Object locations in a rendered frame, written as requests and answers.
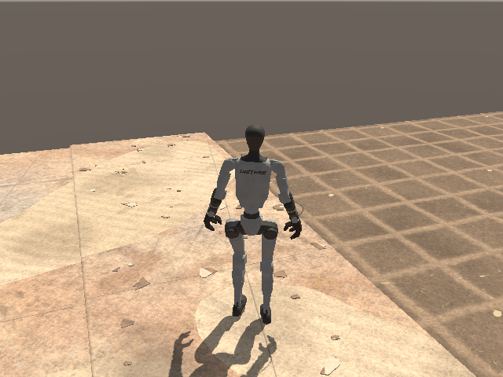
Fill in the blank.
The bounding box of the robot right hand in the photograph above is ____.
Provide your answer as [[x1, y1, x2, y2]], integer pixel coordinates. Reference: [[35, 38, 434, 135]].
[[284, 220, 302, 240]]

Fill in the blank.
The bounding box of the right robot forearm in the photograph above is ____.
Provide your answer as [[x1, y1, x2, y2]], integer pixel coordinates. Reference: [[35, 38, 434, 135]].
[[283, 191, 299, 223]]

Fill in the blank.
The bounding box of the robot left foot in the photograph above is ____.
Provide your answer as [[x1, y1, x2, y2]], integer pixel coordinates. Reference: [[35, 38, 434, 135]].
[[232, 295, 247, 317]]

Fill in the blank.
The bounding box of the robot left hand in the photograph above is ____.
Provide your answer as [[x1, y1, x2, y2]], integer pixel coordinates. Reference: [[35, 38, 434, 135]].
[[204, 213, 222, 231]]

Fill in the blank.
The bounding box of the right robot upper arm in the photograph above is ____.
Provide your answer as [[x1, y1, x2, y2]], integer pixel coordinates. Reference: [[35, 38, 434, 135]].
[[270, 159, 291, 203]]

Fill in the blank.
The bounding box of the right robot shin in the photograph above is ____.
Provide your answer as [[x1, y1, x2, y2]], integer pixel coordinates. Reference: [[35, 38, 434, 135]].
[[262, 261, 274, 313]]

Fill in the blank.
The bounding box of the left robot forearm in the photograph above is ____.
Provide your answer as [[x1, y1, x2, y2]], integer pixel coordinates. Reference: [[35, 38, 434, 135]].
[[207, 188, 222, 217]]

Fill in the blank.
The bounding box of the left robot upper arm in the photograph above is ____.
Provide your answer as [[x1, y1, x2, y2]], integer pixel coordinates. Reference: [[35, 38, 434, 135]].
[[214, 158, 237, 200]]

